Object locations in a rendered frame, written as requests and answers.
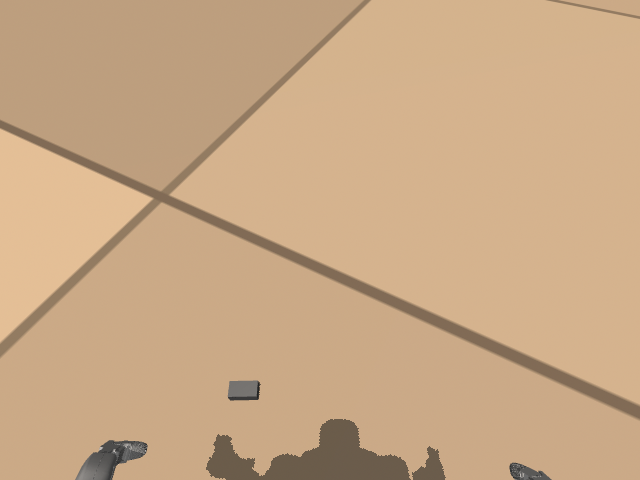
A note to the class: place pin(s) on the left robot hand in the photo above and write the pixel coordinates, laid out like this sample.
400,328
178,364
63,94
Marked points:
101,465

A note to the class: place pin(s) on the small box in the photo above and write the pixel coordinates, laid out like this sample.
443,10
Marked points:
243,390

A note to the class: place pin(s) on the right robot hand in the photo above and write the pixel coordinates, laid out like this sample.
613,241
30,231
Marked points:
521,472

